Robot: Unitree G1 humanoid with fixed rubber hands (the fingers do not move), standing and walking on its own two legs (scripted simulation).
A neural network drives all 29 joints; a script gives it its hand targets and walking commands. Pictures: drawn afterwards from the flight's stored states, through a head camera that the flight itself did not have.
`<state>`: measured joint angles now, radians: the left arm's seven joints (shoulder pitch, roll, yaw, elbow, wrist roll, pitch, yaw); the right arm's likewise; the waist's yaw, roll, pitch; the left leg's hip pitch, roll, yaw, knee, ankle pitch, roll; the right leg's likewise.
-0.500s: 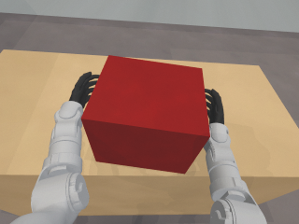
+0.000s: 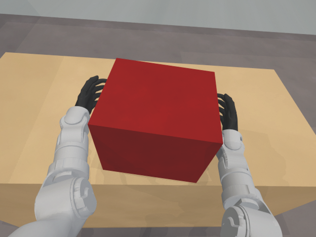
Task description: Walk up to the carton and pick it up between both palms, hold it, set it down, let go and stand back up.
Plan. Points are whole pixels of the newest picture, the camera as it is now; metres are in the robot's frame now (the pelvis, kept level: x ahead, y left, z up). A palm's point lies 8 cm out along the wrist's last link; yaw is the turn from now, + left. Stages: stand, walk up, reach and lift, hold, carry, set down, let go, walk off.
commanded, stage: set down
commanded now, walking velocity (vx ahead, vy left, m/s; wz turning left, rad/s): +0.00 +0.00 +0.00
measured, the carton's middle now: (157, 122) +0.41 +0.04 +0.03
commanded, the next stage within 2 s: none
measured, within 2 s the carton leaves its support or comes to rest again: neither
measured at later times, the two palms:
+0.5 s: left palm (88, 112) +0.40 +0.24 +0.05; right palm (222, 134) +0.38 -0.14 +0.04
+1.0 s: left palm (66, 104) +0.39 +0.28 +0.09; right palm (243, 131) +0.38 -0.19 +0.07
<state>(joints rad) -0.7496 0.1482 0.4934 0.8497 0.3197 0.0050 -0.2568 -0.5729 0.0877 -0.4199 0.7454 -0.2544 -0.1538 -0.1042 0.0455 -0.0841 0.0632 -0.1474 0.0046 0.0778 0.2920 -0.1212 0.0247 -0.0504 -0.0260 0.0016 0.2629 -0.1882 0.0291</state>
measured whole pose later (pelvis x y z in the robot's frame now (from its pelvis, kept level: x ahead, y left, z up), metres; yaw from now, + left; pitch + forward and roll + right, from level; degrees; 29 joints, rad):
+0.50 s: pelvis +0.00 +0.00 +0.00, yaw -1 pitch +4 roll -1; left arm -0.75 0.27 0.24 1.09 0.04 -0.13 -0.09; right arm -0.60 -0.01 -0.16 0.96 0.01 -0.18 -0.17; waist 0.02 -0.06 -0.01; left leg -0.31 0.02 0.09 0.40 -0.17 0.03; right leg -0.20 -0.02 0.01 0.34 -0.21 0.03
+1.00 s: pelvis -0.02 +0.00 -0.02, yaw +0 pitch +9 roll -1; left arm -0.84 0.53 -0.10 1.26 -0.40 -0.17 -0.15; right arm -0.67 -0.23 0.14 0.95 0.42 -0.08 -0.17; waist -0.04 -0.03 -0.12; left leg -0.49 0.03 0.05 0.51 -0.18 0.02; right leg -0.38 0.00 -0.02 0.48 -0.26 0.02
